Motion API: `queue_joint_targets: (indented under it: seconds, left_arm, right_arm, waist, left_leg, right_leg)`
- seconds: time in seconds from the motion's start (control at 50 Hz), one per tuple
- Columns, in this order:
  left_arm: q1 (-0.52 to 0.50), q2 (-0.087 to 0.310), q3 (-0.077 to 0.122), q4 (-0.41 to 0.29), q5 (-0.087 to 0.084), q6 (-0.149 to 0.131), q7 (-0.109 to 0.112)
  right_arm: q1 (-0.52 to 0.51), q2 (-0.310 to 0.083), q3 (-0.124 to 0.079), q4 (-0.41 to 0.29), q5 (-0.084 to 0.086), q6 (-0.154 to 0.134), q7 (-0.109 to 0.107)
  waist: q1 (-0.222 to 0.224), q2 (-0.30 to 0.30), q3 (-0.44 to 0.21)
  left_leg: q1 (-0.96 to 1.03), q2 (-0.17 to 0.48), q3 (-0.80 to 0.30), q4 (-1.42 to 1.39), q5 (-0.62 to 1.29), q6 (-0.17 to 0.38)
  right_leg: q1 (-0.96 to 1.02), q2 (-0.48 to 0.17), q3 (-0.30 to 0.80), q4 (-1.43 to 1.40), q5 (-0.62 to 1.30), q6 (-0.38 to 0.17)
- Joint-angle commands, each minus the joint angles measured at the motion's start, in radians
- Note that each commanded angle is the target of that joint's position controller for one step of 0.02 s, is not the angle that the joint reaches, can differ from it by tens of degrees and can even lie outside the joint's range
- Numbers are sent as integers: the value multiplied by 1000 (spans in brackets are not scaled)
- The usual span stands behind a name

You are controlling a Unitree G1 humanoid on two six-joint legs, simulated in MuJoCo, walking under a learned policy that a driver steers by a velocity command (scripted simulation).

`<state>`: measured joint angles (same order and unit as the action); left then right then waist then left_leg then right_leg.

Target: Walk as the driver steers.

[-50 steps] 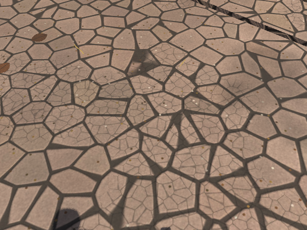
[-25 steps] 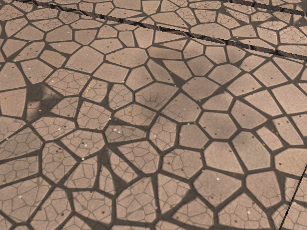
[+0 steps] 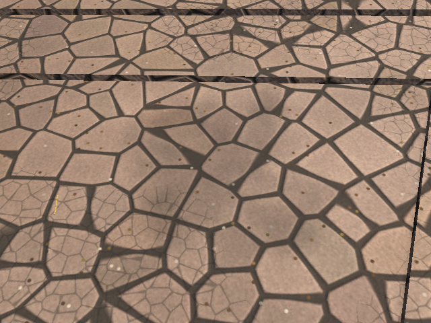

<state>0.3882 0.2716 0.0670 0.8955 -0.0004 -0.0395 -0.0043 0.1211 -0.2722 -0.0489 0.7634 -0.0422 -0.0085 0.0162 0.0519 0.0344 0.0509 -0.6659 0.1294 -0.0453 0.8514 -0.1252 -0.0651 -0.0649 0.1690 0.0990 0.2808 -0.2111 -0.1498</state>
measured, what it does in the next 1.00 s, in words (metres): walks ahead, turning left: left foot, then right foot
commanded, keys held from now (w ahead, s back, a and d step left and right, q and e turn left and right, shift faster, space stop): w+e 0.04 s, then w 0.16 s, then w+q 0.80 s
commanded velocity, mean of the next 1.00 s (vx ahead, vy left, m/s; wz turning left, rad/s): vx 0.50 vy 0.00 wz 0.18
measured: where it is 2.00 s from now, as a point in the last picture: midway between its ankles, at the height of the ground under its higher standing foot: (173, 170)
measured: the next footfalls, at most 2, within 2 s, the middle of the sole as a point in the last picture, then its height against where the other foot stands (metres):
left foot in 0.22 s outside the picture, level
right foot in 0.70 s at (272, 298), level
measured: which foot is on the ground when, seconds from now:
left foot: up 0.00-0.20, down 0.22-0.72, up 0.74-1.00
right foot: down 0.00-0.24, up 0.26-0.68, down 0.70-1.00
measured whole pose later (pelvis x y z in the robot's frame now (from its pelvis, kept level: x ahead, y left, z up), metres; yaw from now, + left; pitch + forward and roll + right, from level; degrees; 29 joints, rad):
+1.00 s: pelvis +0.53 +0.01 +0.00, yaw +15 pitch +1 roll -1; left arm 0.36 0.25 0.04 0.85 0.02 -0.09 0.01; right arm 0.18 -0.31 -0.08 0.75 -0.04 0.02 0.06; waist 0.03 0.06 0.01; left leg -0.65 0.05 -0.02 1.01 -0.17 0.01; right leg -0.07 0.01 -0.15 0.26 -0.22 -0.04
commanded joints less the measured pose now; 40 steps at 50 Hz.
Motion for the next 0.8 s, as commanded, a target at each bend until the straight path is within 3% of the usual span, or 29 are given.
queue_joint_targets:
  seconds: [0.02, 0.12, 0.16, 0.18, 0.2, 0.22, 0.24, 0.26, 0.28, 0.3, 0.34, 0.38, 0.42, 0.52, 0.6, 0.64, 0.68, 0.7, 0.72, 0.74, 0.76, 0.78, 0.8]
  left_arm:
    - [67, 148, 32, -42, 2, -14, 8]
    - [135, 137, 23, -20, 15, -18, 26]
    - [95, 149, 21, -21, 17, -24, 32]
    - [77, 163, 22, -22, 18, -29, 31]
    - [61, 172, 22, -17, 16, -33, 25]
    - [50, 153, 15, -28, 13, -41, 18]
    - [155, 65, -2, -49, -19, -44, 11]
    - [172, 104, 2, -37, 7, -44, 12]
    - [99, 120, 5, -41, 32, -38, 11]
    - [14, 114, 0, -60, 43, -39, 2]
    - [-43, 92, -6, -89, 52, -31, -9]
    - [-35, 68, -16, -91, 57, -21, -16]
    - [-82, 54, -24, -110, 55, -17, -19]
    - [-326, 32, -48, -194, 40, -17, -25]
    - [-415, 46, -51, -230, 26, -27, -20]
    - [-386, 66, -44, -231, 23, -36, -13]
    - [-247, 98, -29, -192, 28, -52, 1]
    - [-130, 159, -10, -175, 46, -66, 16]
    - [-9, 242, 9, -176, 66, -62, 33]
    - [-25, 273, 24, -162, 49, -39, 33]
    - [-84, 171, 5, -177, 42, -31, 27]
    - [-135, 96, -13, -185, 35, -35, 21]
    - [-159, 70, -21, -182, 36, -40, 19]
  right_arm:
    - [-110, -72, -11, -93, 3, -12, 4]
    - [-218, -64, 7, -144, 10, -30, 14]
    - [-137, -81, 3, -125, 11, -38, 10]
    - [-52, -103, -7, -98, 12, -43, 2]
    - [82, -124, -19, -57, 13, -51, -10]
    - [234, -165, -32, -26, 2, -61, -26]
    - [345, -275, -60, -19, -18, -60, -34]
    - [315, -244, -60, 8, 10, -45, -20]
    - [208, -170, -45, -8, 29, -40, -11]
    - [144, -111, -31, -16, 31, -42, -3]
    - [135, -78, -16, 8, 28, -50, -1]
    - [176, -92, -20, 37, 34, -64, 4]
    - [213, -111, -27, 57, 40, -68, 2]
    - [288, -129, -39, 80, 43, -56, -3]
    - [336, -147, -49, 82, 32, -47, -7]
    - [318, -160, -55, 70, 27, -43, -14]
    - [284, -165, -58, 56, 29, -44, -16]
    - [278, -130, -50, 40, 40, -52, -10]
    - [303, -39, -28, 3, 61, -59, -10]
    - [360, -70, -33, -21, 51, -46, -13]
    - [341, -115, -41, 14, 28, -28, -16]
    - [284, -103, -40, 16, 23, -25, -3]
    - [262, -82, -38, 12, 22, -21, 6]
  waist:
    - [19, -77, 0]
    - [50, -104, 13]
    - [-1, -117, -1]
    - [-38, -120, -39]
    - [-106, -93, -106]
    - [-175, -60, -203]
    - [-158, 145, -361]
    - [-122, 184, -338]
    - [-78, 67, -148]
    - [-71, -13, -65]
    - [-39, 17, -6]
    - [-25, 47, -34]
    - [-27, 46, -34]
    - [-86, 49, 0]
    - [-116, 48, -24]
    - [-92, 58, -35]
    - [-19, 27, -82]
    - [32, -61, -169]
    - [62, -214, -305]
    - [10, -323, -310]
    - [-12, -162, -187]
    - [-17, -95, -94]
    - [-35, -112, -52]
  left_leg:
    - [-55, -49, 29, -73, 79, 3]
    - [0, -99, 55, -236, 84, 52]
    - [168, -128, 61, -312, 39, 92]
    - [297, -162, 75, -325, -8, 114]
    - [463, -174, 86, -384, 8, 138]
    - [691, -66, -16, -395, -35, 178]
    - [973, 211, -454, -414, -129, 309]
    - [931, 277, -738, -556, -140, 367]
    - [771, 237, -631, -575, -237, 364]
    - [656, 187, -503, -595, -204, 346]
    - [536, 91, -352, -629, -7, 307]
    - [517, 53, -292, -636, 161, 311]
    - [501, 35, -252, -653, 203, 324]
    - [466, -14, -214, -671, 173, 287]
    - [514, -2, -251, -594, 248, 261]
    - [514, 11, -294, -541, 244, 239]
    - [466, -30, -296, -398, 252, 204]
    - [393, -95, -237, -193, 177, 175]
    - [203, -191, -98, 78, -181, 142]
    - [19, -236, -15, 234, -451, 141]
    - [-18, -149, -45, 315, -381, 149]
    - [-9, -121, -43, 304, -297, 143]
    - [19, -97, -34, 272, -250, 132]
  right_leg:
    - [42, -266, 243, -59, 351, -90]
    - [140, -295, 250, 1, 530, -72]
    - [114, -303, 234, 45, 654, -35]
    - [101, -295, 221, 123, 799, -17]
    - [81, -258, 182, 278, 855, 2]
    - [-40, -218, 146, 492, 682, 18]
    - [-307, -70, 48, 860, 190, 71]
    - [-457, -11, 42, 989, -291, 70]
    - [-522, -88, 48, 1029, -217, 65]
    - [-526, -135, 22, 978, -152, 66]
    - [-494, -191, -12, 871, -112, 83]
    - [-458, -198, -40, 813, -102, 111]
    - [-476, -209, -64, 736, -78, 139]
    - [-471, -207, -97, 447, 114, 188]
    - [-408, -174, -95, 334, 137, 190]
    - [-325, -162, -79, 273, 81, 175]
    - [-109, -147, -75, 158, 52, 143]
    - [71, -274, 49, 105, -27, 100]
    - [309, -537, 335, 56, -192, 36]
    - [292, -639, 648, -33, -293, -54]
    - [186, -595, 554, -27, -356, -55]
    - [85, -527, 398, -47, -266, -34]
    - [16, -479, 271, -75, -130, -8]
